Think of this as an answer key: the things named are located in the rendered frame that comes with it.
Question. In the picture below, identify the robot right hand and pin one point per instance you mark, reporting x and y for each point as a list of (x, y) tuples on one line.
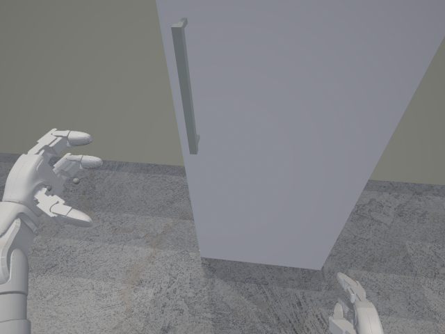
[(362, 317)]

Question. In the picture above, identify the robot left hand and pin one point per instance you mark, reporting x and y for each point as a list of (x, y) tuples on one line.
[(31, 173)]

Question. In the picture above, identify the robot left forearm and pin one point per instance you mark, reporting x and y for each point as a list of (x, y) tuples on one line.
[(17, 226)]

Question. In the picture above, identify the fridge door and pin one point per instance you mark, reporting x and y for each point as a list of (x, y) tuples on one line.
[(294, 101)]

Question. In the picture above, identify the handle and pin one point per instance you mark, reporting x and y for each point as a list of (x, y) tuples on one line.
[(179, 41)]

